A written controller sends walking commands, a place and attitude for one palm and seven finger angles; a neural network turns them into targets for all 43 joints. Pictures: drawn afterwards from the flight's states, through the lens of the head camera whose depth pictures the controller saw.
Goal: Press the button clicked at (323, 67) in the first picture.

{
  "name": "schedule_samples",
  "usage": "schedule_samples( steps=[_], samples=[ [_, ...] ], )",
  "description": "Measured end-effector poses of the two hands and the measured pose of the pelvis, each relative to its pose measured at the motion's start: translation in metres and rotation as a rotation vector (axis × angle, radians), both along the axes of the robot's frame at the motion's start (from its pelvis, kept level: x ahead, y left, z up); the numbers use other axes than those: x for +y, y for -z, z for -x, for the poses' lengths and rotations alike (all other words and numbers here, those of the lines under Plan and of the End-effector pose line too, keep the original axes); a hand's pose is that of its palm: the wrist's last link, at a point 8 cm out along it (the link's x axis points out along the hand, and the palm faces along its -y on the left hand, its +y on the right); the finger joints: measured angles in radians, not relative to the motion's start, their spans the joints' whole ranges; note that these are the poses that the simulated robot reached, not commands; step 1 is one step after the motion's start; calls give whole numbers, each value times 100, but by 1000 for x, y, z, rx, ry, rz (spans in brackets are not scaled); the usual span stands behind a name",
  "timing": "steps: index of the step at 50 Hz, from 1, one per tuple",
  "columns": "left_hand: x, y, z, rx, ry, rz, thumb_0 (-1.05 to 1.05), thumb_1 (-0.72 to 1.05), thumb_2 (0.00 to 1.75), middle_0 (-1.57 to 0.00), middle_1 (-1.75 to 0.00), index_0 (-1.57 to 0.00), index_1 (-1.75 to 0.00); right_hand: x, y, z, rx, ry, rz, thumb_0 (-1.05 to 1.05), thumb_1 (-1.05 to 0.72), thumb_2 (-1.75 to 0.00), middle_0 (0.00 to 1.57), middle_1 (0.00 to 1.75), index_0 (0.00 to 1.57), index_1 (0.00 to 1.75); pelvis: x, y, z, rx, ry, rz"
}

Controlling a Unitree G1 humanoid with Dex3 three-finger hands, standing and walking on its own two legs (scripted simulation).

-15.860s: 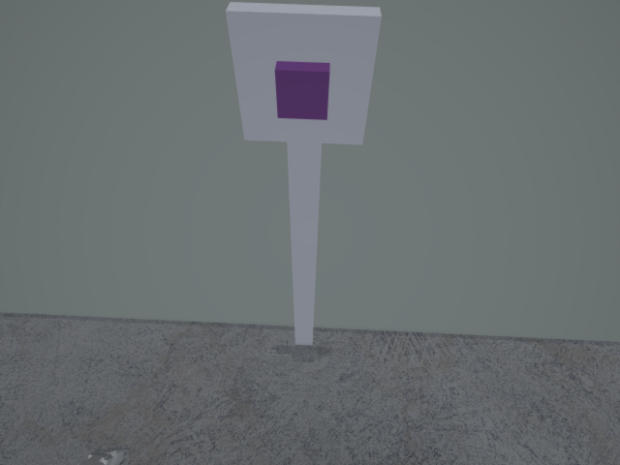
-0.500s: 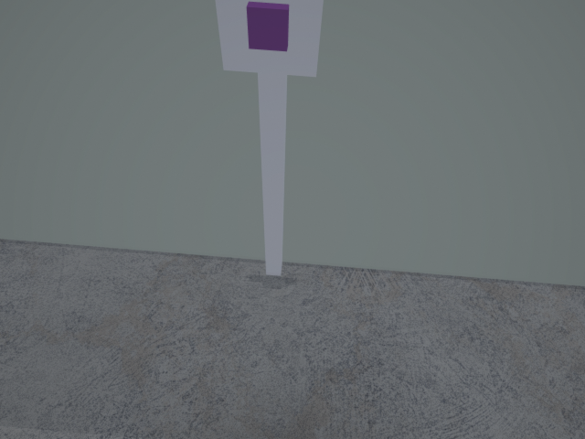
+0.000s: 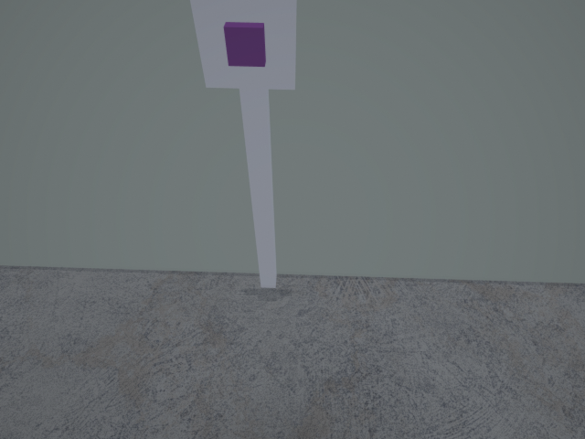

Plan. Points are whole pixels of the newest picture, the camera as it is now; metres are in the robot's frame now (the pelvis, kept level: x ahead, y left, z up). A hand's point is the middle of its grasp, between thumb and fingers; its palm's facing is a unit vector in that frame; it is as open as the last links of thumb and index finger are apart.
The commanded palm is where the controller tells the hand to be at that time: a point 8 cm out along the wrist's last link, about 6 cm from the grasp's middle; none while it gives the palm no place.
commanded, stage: let the arm hang, fingers relaxed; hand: left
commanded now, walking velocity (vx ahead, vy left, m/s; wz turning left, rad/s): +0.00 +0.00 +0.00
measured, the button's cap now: (246, 44) +0.75 +0.13 +0.19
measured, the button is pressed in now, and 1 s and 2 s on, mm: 0 0 0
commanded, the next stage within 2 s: stand and wait in 0.10 s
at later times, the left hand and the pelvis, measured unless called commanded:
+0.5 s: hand out of the picture +0.04 +0.20 -0.17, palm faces +0.02 -0.97 -0.25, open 7.4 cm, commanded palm none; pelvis +0.01 -0.01 +0.00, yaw +0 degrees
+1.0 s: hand out of the picture +0.09 +0.22 -0.15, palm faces -0.01 -0.95 -0.30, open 7.4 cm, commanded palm none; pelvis +0.03 -0.01 +0.01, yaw +0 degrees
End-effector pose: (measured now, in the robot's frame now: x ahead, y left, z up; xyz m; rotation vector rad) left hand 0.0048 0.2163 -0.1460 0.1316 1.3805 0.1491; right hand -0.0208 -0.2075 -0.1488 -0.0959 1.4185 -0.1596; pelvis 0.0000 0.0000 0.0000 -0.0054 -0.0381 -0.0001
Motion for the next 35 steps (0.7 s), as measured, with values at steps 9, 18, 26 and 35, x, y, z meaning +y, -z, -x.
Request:
schedule_samples(
  steps=[9, 18, 26, 35],
  samples=[
    [8, -3, -2, 8, -4, -22, 0, 92, 90, -20, -30, -20, -30, -17, -3, -3, 16, -6, 29, 1, -90, -90, 20, 29, 20, 30, -4, -1, -3, -1, -1, 2],
    [20, -8, -10, 11, 1, -54, 0, 91, 90, -20, -30, -20, -30, -35, -6, -20, 0, -27, 63, 1, -90, -90, 20, 29, 20, 30, -6, -3, -7, -1, -2, 1],
    [29, -13, -30, -23, 16, -75, 0, 91, 90, -20, -30, -20, -30, -47, -10, -46, -44, -51, 85, 1, -90, -90, 20, 29, 20, 30, -7, -4, -12, -1, -2, 0],
    [36, -19, -55, -71, 37, -94, 0, 91, 90, -20, -30, -20, -30, -58, -15, -74, -93, -71, 104, 1, -90, -90, 20, 29, 20, 30, -9, -6, -17, 0, 0, -1]
  ],
)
